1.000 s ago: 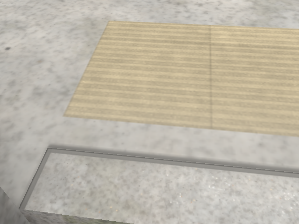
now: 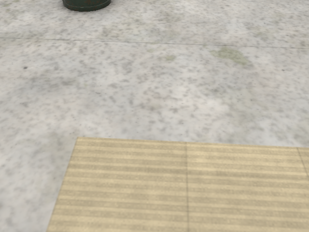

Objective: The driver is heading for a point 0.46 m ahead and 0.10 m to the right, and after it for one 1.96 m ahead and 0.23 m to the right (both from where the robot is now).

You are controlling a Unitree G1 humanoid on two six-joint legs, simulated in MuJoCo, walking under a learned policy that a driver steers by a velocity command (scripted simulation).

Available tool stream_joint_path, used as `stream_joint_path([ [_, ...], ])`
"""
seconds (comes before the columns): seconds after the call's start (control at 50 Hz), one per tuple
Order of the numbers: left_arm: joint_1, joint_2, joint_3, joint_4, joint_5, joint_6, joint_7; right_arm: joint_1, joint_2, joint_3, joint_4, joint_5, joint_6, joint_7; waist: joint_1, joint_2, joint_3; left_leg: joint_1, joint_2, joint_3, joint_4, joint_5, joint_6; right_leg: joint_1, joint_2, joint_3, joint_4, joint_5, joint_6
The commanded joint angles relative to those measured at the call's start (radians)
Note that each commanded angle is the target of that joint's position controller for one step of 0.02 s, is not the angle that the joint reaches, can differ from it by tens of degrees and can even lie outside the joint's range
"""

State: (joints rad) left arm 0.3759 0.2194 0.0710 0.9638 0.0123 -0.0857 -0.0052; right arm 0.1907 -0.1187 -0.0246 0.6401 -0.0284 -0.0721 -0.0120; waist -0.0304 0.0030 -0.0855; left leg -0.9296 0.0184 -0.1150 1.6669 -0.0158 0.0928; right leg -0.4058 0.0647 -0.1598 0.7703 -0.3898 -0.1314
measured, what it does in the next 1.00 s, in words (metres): climbs, turning right: left foot, then right foot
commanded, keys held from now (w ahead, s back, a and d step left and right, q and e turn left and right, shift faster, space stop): w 0.34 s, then w+e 0.08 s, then e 0.58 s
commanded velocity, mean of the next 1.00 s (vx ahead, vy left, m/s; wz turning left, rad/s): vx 0.32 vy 0.00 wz -0.26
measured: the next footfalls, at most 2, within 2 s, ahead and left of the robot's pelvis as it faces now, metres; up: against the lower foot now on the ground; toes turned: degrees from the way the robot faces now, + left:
left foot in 0.38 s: +0.38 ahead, +0.11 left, +0.00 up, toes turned +3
right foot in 0.82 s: +0.58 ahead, -0.09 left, +0.00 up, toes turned -14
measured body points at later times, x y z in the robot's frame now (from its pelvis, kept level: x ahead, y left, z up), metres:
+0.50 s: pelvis +0.31 +0.04 +0.03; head +0.32 +0.04 +0.48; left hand +0.34 +0.29 -0.10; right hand +0.43 -0.22 -0.08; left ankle +0.34 +0.10 -0.70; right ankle +0.17 -0.07 -0.59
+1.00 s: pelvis +0.47 +0.00 +0.03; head +0.50 -0.02 +0.47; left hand +0.65 +0.23 -0.08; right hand +0.54 -0.28 -0.09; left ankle +0.49 +0.14 -0.62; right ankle +0.54 -0.08 -0.70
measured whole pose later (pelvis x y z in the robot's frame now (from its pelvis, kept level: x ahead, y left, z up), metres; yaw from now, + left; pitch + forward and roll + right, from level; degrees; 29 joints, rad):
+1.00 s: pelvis +0.47 +0.00 +0.03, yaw -18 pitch +2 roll +1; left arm 0.26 0.25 0.07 0.70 0.02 0.02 0.02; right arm 0.16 -0.24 -0.03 0.71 -0.03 0.01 -0.02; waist 0.03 0.01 0.03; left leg -0.54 0.02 -0.01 1.16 -0.45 -0.02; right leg -0.42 0.11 0.03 0.48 -0.09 -0.10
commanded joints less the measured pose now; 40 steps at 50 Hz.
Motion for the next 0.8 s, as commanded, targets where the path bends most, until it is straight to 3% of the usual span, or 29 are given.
stream_joint_path([
  [0.02, -0.049, 0.059, 0.005, -0.093, -0.021, -0.063, -0.002, 0.085, -0.102, -0.025, 0.029, -0.004, 0.026, 0.018, -0.013, -0.012, 0.144, 0.054, 0.064, 0.101, -0.291, 0.085, -0.025, -0.063, -0.176, 0.284, -0.516, 0.083, -0.015],
  [0.04, 0.013, 0.079, 0.014, -0.087, -0.019, -0.069, 0.0, 0.031, -0.114, -0.033, 0.026, 0.002, 0.024, 0.029, 0.028, -0.034, 0.136, 0.023, 0.076, 0.133, -0.381, 0.103, -0.027, 0.047, -0.185, 0.299, -0.553, 0.151, -0.012],
  [0.08, 0.106, 0.073, 0.018, -0.092, -0.013, -0.068, 0.011, -0.07, -0.104, -0.036, 0.031, 0.015, 0.022, 0.048, 0.093, -0.062, 0.11, -0.009, 0.075, 0.167, -0.505, 0.096, -0.033, 0.242, -0.187, 0.298, -0.6, 0.214, 0.005],
  [0.12, 0.148, 0.061, 0.015, -0.106, -0.01, -0.066, 0.02, -0.168, -0.087, -0.035, 0.01, 0.007, 0.022, 0.071, 0.123, -0.078, 0.117, -0.018, 0.079, 0.176, -0.652, 0.104, -0.044, 0.378, -0.213, 0.284, -0.608, 0.361, -0.004],
  [0.18, 0.171, 0.048, 0.002, -0.134, 0.001, -0.066, 0.022, -0.235, -0.086, -0.034, 0.003, 0.01, 0.013, 0.083, 0.127, -0.092, 0.119, 0.025, 0.045, 0.204, -0.841, 0.039, -0.059, 0.513, -0.229, 0.264, -0.635, 0.513, -0.019],
  [0.2, 0.185, 0.047, 0.001, -0.134, 0.013, -0.063, 0.021, -0.262, -0.089, -0.034, -0.012, 0.002, 0.013, 0.082, 0.132, -0.098, 0.108, 0.039, 0.034, 0.206, -0.874, 0.025, -0.055, 0.556, -0.235, 0.26, -0.626, 0.543, -0.028],
  [0.24, 0.169, 0.06, -0.002, -0.139, 0.009, -0.067, 0.021, -0.288, -0.074, -0.028, -0.03, -0.001, 0.017, 0.074, 0.117, -0.108, 0.104, 0.129, 0.005, 0.23, -0.979, -0.032, -0.043, 0.578, -0.238, 0.222, -0.597, 0.66, -0.026],
  [0.26, 0.179, 0.066, 0.003, -0.132, 0.009, -0.069, 0.019, -0.284, -0.089, -0.028, -0.032, -0.003, 0.014, 0.071, 0.111, -0.117, 0.116, 0.173, -0.008, 0.245, -1.024, -0.064, -0.024, 0.575, -0.242, 0.207, -0.577, 0.72, -0.032],
  [0.28, 0.163, 0.076, 0.004, -0.133, 0.004, -0.07, 0.023, -0.259, -0.094, -0.028, -0.026, 0.004, 0.014, 0.069, 0.094, -0.132, 0.133, 0.263, -0.031, 0.27, -1.094, -0.078, -0.004, 0.549, -0.24, 0.179, -0.555, 0.896, -0.021],
  [0.3, 0.179, 0.076, -0.001, -0.124, -0.003, -0.068, 0.026, -0.238, -0.11, -0.035, -0.018, -0.005, 0.013, 0.053, 0.093, -0.146, 0.105, 0.367, -0.064, 0.301, -1.11, -0.092, 0.012, 0.548, -0.245, 0.161, -0.497, 1.108, -0.013],
  [0.32, 0.192, 0.091, 0.001, -0.111, 0.0, -0.06, 0.032, -0.164, -0.136, -0.047, -0.004, -0.006, 0.01, 0.038, 0.053, -0.164, 0.074, 0.448, -0.094, 0.297, -1.129, -0.124, 0.033, 0.568, -0.253, 0.162, -0.399, 1.269, -0.002],
  [0.34, 0.175, 0.11, 0.006, -0.104, -0.002, -0.049, 0.038, -0.015, -0.165, -0.066, 0.038, -0.008, 0.003, 0.023, -0.017, -0.153, 0.009, 0.604, -0.106, 0.274, -1.186, -0.1, 0.052, 0.541, -0.242, 0.142, -0.213, 1.282, -0.001],
  [0.36, 0.16, 0.102, 0.004, -0.123, -0.016, -0.046, 0.041, 0.153, -0.209, -0.079, 0.081, -0.031, -0.01, 0.017, -0.096, -0.146, -0.078, 0.872, -0.025, 0.189, -1.216, -0.068, 0.084, 0.358, -0.229, 0.137, -0.016, 1.055, 0.001],
  [0.38, 0.175, 0.038, -0.014, -0.17, -0.001, -0.04, 0.037, 0.281, -0.293, -0.095, 0.093, -0.053, -0.019, 0.005, -0.121, 0.014, -0.21, 1.1, 0.258, -0.105, -1.178, -0.171, 0.133, 0.161, -0.163, 0.114, 0.275, 0.546, 0.0],
  [0.4, 0.261, -0.022, -0.022, -0.2, -0.049, -0.034, 0.027, 0.241, -0.325, -0.091, 0.082, -0.042, -0.03, 0.013, -0.033, 0.273, -0.299, 1.297, 0.485, -0.584, -1.298, -0.119, 0.296, -0.186, 0.03, 0.156, 0.651, -0.161, 0.048],
  [0.42, 0.147, 0.081, 0.007, -0.204, -0.021, -0.025, 0.034, 0.131, -0.273, -0.085, 0.06, -0.01, -0.016, 0.004, -0.036, 0.08, -0.182, 1.136, 0.415, -0.472, -1.376, -0.242, 0.254, -0.276, -0.035, 0.228, 0.664, -0.019, 0.043],
  [0.44, 0.033, 0.093, 0.01, -0.225, -0.024, -0.026, 0.027, 0.065, -0.196, -0.056, 0.062, -0.001, -0.02, 0.003, -0.028, 0.031, -0.032, 0.989, 0.356, -0.271, -1.392, -0.093, 0.214, -0.267, -0.067, 0.237, 0.625, 0.063, 0.054],
  [0.46, 0.025, 0.082, 0.01, -0.228, -0.026, -0.022, 0.021, 0.058, -0.165, -0.042, 0.082, 0.0, -0.028, 0.003, 0.005, -0.006, 0.03, 0.884, 0.313, -0.136, -1.414, 0.104, 0.171, -0.224, -0.086, 0.23, 0.565, 0.082, 0.066],
  [0.48, 0.03, 0.07, 0.01, -0.223, -0.005, -0.006, 0.019, 0.066, -0.146, -0.035, 0.096, 0.011, -0.038, -0.002, 0.031, 0.01, 0.059, 0.831, 0.272, -0.034, -1.406, 0.282, 0.136, -0.194, -0.097, 0.242, 0.509, 0.083, 0.085],
  [0.5, 0.063, 0.055, 0.012, -0.203, 0.005, 0.013, 0.016, 0.068, -0.14, -0.029, 0.098, 0.015, -0.043, -0.005, 0.046, 0.036, 0.076, 0.779, 0.252, 0.047, -1.421, 0.388, 0.114, -0.157, -0.086, 0.222, 0.479, 0.084, 0.106],
  [0.52, 0.09, 0.032, 0.011, -0.2, 0.014, 0.028, 0.013, 0.084, -0.157, -0.031, 0.107, 0.017, -0.051, -0.007, 0.066, 0.052, 0.087, 0.758, 0.245, 0.088, -1.423, 0.503, 0.101, -0.149, -0.076, 0.218, 0.455, 0.097, 0.12],
  [0.54, 0.084, 0.037, 0.013, -0.2, 0.013, 0.042, 0.007, 0.075, -0.155, -0.029, 0.106, 0.021, -0.059, -0.008, 0.073, 0.07, 0.078, 0.766, 0.232, 0.128, -1.42, 0.566, 0.084, -0.154, -0.071, 0.207, 0.429, 0.11, 0.125],
  [0.6, -0.004, 0.017, 0.008, -0.242, 0.022, 0.055, -0.008, 0.053, -0.179, -0.029, 0.115, 0.017, -0.064, -0.01, 0.085, 0.113, 0.107, 0.736, 0.184, 0.253, -1.434, 0.582, 0.065, -0.182, -0.086, 0.165, 0.251, 0.223, 0.125],
  [0.66, -0.116, -0.004, -0.009, -0.275, 0.027, 0.058, -0.031, 0.059, -0.201, -0.033, 0.129, 0.024, -0.06, -0.017, 0.048, 0.103, 0.106, 0.726, 0.16, 0.327, -1.415, 0.52, 0.052, -0.074, -0.085, 0.101, -0.021, 0.365, 0.098],
  [0.7, -0.147, 0.028, -0.001, -0.307, 0.038, 0.063, -0.039, 0.08, -0.247, -0.043, 0.143, 0.034, -0.055, -0.027, 0.054, 0.076, 0.073, 0.788, 0.218, 0.304, -1.366, 0.533, 0.041, -0.054, -0.092, 0.101, -0.076, 0.365, 0.064],
  [0.74, -0.126, 0.05, 0.007, -0.316, 0.045, 0.061, -0.032, 0.076, -0.263, -0.049, 0.146, 0.036, -0.043, -0.035, 0.067, 0.071, 0.048, 0.835, 0.24, 0.313, -1.273, 0.592, 0.032, -0.024, -0.072, 0.085, -0.108, 0.33, 0.041],
  [0.78, -0.065, 0.074, 0.017, -0.313, 0.049, 0.053, -0.017, 0.065, -0.285, -0.058, 0.143, 0.035, -0.023, -0.04, 0.095, 0.065, 0.026, 0.844, 0.235, 0.332, -1.094, 0.648, 0.016, 0.045, -0.023, 0.065, -0.165, 0.253, 0.01],
  [0.8, 0.007, 0.083, 0.021, -0.286, 0.045, 0.047, -0.006, 0.063, -0.289, -0.061, 0.137, 0.036, -0.005, -0.036, 0.124, 0.013, -0.02, 0.824, 0.2, 0.363, -0.914, 0.575, -0.018, 0.145, 0.011, 0.065, -0.254, 0.328, -0.011],
])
